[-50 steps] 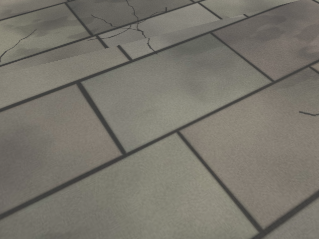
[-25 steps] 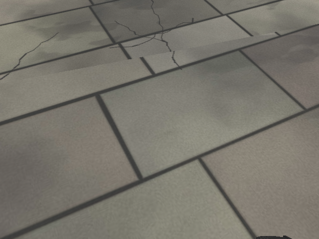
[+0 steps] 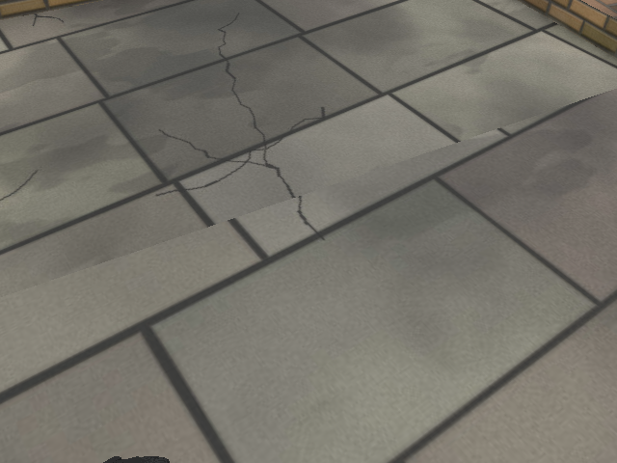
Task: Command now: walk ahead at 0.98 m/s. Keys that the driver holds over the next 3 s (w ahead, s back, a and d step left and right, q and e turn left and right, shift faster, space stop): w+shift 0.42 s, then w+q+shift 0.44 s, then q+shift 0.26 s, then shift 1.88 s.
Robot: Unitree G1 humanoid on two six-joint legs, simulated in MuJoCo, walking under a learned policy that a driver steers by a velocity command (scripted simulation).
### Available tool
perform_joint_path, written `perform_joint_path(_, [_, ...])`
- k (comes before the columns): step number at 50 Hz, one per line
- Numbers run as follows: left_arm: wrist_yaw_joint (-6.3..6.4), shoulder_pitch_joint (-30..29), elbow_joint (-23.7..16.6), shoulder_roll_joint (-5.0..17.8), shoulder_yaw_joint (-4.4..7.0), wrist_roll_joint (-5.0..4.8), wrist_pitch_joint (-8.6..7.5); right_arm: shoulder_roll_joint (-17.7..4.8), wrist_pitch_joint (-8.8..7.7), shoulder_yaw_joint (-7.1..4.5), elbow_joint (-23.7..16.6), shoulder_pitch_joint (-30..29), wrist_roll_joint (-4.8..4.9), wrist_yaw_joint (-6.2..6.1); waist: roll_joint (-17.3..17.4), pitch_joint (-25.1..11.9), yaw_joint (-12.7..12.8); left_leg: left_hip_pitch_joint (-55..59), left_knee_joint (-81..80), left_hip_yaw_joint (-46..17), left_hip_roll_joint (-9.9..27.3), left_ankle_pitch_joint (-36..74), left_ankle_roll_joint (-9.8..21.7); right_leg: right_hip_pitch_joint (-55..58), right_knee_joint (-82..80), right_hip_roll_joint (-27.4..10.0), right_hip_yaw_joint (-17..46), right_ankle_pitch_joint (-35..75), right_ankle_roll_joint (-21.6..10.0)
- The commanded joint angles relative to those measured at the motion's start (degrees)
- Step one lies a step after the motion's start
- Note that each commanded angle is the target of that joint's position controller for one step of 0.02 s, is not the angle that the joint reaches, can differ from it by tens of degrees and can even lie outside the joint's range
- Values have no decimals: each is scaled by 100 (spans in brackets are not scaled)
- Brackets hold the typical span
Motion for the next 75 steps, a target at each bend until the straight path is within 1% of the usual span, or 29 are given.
perform_joint_path(1, [-179,-1163,-617,243,59,-70,-172,-916,0,-143,-234,212,31,-120,191,1286,24,-446,-1110,-524,1493,1449,683,177,-1199,155,-130,395,-8])
perform_joint_path(5, [-360,-1449,-868,338,89,-108,-256,-1198,143,-224,-311,138,-19,-134,563,1213,168,515,-505,-247,1684,3970,615,861,-2012,618,-463,-359,-199])
perform_joint_path(8, [-210,388,-562,1023,388,-189,-144,-1458,317,-315,-318,-47,-309,-123,1390,-96,1263,967,2076,-194,1779,7938,514,2952,-1696,1189,-711,-1495,-574])
perform_joint_path(9, [-112,1940,-139,1290,491,-153,-61,-1433,338,-284,-527,-525,-319,-123,1303,-907,2014,-607,3985,-181,1635,7106,384,5288,-1360,645,-70,-1689,-808])
perform_joint_path(10, [-97,2798,98,1869,647,120,-99,-255,158,-5,-702,407,-231,48,-741,-2253,1350,-3699,6839,-610,446,2630,63,8355,-1542,-1137,3350,-4315,-2007])
perform_joint_path(11, [-86,3105,344,1374,568,132,-131,-475,-132,-8,-598,224,105,105,-1218,-2932,1522,-4357,7430,-1621,10,-642,290,8673,-2997,-1413,5267,-5840,-1894])
perform_joint_path(12, [-38,2712,438,959,454,121,-135,-1111,-233,-191,-1022,-907,391,92,-1283,-1513,1510,-4983,7556,-1352,406,-490,504,7835,-3349,-1161,4405,-5180,-1407])
perform_joint_path(14, [-122,1774,400,542,304,217,-193,-913,-289,-140,-1354,-1789,268,56,309,-305,975,-4730,7019,-1129,856,84,557,5541,-3543,-790,2901,-3511,-1179])
perform_joint_path(17, [-168,1144,467,302,205,165,-208,-557,31,-131,-1276,-1241,156,78,29,311,155,-4137,6431,-1064,1330,302,355,3719,-3992,-386,1871,-3333,-1145])
perform_joint_path(21, [-59,1393,628,601,234,100,-272,-711,135,-111,-1663,-2198,-28,-35,8,1072,248,-4763,5100,-709,1488,1506,-71,2984,-4431,-124,935,-2322,-1082])
perform_joint_path(28, [119,2354,927,920,249,93,-232,-671,4,-133,-2094,-3683,205,260,114,1265,866,-4424,2165,-214,832,3501,213,4882,-4630,-330,-466,-1013,-455])
perform_joint_path(31, [162,2165,789,1231,319,296,-26,-1002,-4,-315,-2238,-3435,236,427,-333,714,510,-3964,2225,342,201,2558,478,6115,-3555,-555,-785,2711,-205])
perform_joint_path(33, [237,1807,633,1415,378,437,140,-1481,134,-571,-1928,-1766,254,408,-889,-216,-424,-2391,2710,500,-190,1533,775,6181,-1296,-632,-855,5113,-129])
perform_joint_path(34, [285,1453,464,1454,384,374,172,-1836,220,-743,-1568,-391,215,339,-592,-701,-1091,-521,2439,17,-70,1492,920,4944,664,-404,-890,4572,46])
perform_joint_path(35, [151,2336,234,335,112,416,8,-2272,257,-831,-1500,-206,126,281,1675,-1197,-156,1723,2313,-2649,1121,-197,1816,2124,3146,604,-417,-1573,371])
perform_joint_path(36, [46,2296,36,406,5,101,-325,-1993,210,-798,-1625,-190,71,280,1935,-2130,-137,2657,714,-5635,1958,-2143,2520,826,4226,1262,731,-3926,273])
perform_joint_path(37, [52,1404,-184,975,147,-77,-507,-1579,165,-738,-1544,-128,7,229,1250,-1370,-360,2259,245,-5463,1754,-1920,1922,376,4025,899,1067,-3476,-76])
perform_joint_path(39, [144,613,-447,805,124,43,-616,-1200,88,-610,-1652,-714,-36,306,-328,-335,134,336,283,-4222,1303,-378,1514,740,3148,534,992,-3033,-226])
perform_joint_path(42, [128,981,-511,719,190,166,-402,-995,129,-531,-1854,-1298,42,225,-28,229,799,-1343,132,-3140,676,513,1582,1344,2250,235,898,-2893,99])
perform_joint_path(46, [202,-249,-1101,593,150,378,-326,-1181,220,-564,-1866,-1118,143,-86,120,942,577,-3006,470,-2190,99,3285,1242,1958,-8,560,208,-1508,497])
perform_joint_path(51, [175,-472,-1477,594,348,198,-274,-1256,629,-697,-1596,-553,124,-283,909,113,296,-2977,1557,-2542,-394,3119,275,3877,-1751,1620,175,210,503])
perform_joint_path(53, [221,651,-1282,906,554,220,-268,-1259,673,-716,-2008,-1541,14,-359,1198,-592,1173,-2981,2910,-2737,-321,4342,3,5276,-1031,1487,601,602,484])
perform_joint_path(54, [241,2060,-951,1130,635,224,-267,-1193,634,-662,-2450,-2456,8,-340,1067,-1141,2032,-3166,4383,-2552,-378,4265,-217,6280,-1228,970,852,391,361])
perform_joint_path(55, [266,2511,-803,1377,613,180,-253,-351,622,-453,-2609,-1796,-80,-226,-884,-1516,1680,-3547,6776,-2021,-1158,-1617,-482,6969,-1707,-722,2004,2042,-278])
perform_joint_path(56, [211,1661,-1076,1144,443,326,-196,-364,632,-429,-2516,128,187,-143,-2500,-2090,382,-4118,7958,-2265,-1076,-2886,-525,7138,-1875,-2030,4024,2927,-1289])
perform_joint_path(58, [161,647,-1347,605,377,212,-35,-1324,830,-593,-2424,-756,201,-167,-1032,-876,537,-4893,8285,-1403,-168,-1608,-720,5649,-2391,-1522,3534,857,-1464])
perform_joint_path(61, [119,397,-981,873,340,216,-12,-1116,1020,-516,-2741,-1266,-26,-250,56,100,210,-4191,7427,-1155,248,-1153,-555,3488,-2851,-898,2305,555,-1293])
perform_joint_path(72, [-83,353,-59,1037,280,-106,313,-910,889,-344,-2992,-1876,-122,28,-483,-529,211,-1138,1600,-330,146,1701,89,3295,-2443,-307,573,-330,-590])
perform_joint_path(75, [-26,1279,128,836,175,180,382,-1327,899,-375,-3301,-2404,-317,-14,1281,-873,606,-1365,867,-2481,2187,3632,1605,3093,-319,475,305,-4294,596])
